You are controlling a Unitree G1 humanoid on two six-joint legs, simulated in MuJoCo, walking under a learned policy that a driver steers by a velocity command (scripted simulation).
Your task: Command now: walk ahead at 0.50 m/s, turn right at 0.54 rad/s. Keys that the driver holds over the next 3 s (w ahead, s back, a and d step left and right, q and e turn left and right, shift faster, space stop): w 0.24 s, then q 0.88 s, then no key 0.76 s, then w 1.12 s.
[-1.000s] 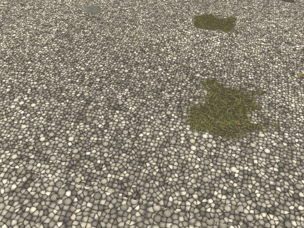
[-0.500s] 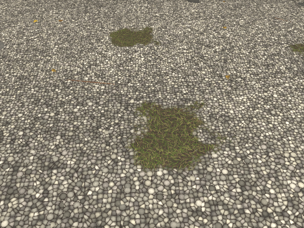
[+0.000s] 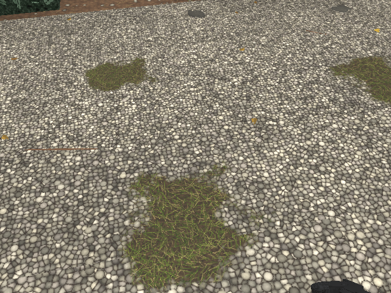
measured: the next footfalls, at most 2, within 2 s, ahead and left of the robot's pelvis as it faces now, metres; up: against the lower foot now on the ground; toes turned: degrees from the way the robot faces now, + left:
left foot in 0.12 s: +0.21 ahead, +0.14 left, -0.17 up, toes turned +0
right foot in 0.46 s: +0.49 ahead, -0.09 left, -0.17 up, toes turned -2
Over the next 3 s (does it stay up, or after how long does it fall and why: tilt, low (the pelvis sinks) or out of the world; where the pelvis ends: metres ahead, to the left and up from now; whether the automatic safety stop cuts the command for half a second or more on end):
stays up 0.90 0.24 -0.28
